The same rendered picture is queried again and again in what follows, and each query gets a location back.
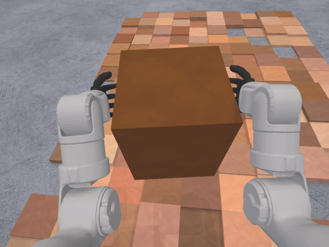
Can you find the left robot forearm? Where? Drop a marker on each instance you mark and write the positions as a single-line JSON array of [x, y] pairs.
[[80, 120]]

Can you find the right robot forearm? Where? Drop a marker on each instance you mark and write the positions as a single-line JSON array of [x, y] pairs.
[[276, 116]]

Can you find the left robot hand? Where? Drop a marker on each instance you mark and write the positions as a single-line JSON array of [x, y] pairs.
[[97, 86]]

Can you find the right robot hand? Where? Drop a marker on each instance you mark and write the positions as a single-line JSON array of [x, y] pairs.
[[239, 82]]

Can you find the left robot upper arm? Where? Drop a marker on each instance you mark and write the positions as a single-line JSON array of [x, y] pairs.
[[87, 216]]

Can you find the right robot upper arm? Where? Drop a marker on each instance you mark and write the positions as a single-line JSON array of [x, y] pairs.
[[281, 208]]

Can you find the carton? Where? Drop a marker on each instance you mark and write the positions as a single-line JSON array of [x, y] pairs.
[[175, 114]]

